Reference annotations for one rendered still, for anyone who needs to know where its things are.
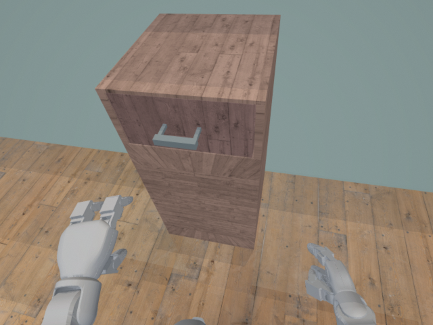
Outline drawer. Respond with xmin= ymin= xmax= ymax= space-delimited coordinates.
xmin=106 ymin=93 xmax=256 ymax=158

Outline robot left forearm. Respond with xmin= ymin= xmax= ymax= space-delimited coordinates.
xmin=41 ymin=277 xmax=101 ymax=325

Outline right robot hand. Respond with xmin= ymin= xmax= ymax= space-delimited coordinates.
xmin=305 ymin=243 xmax=356 ymax=304

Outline cabinet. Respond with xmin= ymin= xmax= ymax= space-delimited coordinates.
xmin=95 ymin=14 xmax=281 ymax=250

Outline handle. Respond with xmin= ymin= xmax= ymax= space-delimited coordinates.
xmin=152 ymin=124 xmax=202 ymax=150

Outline robot right forearm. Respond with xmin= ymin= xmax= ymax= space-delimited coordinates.
xmin=333 ymin=291 xmax=376 ymax=325

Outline left robot shin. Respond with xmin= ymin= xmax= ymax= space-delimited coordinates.
xmin=192 ymin=317 xmax=205 ymax=323

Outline left robot hand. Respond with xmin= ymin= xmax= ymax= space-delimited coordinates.
xmin=57 ymin=195 xmax=133 ymax=280

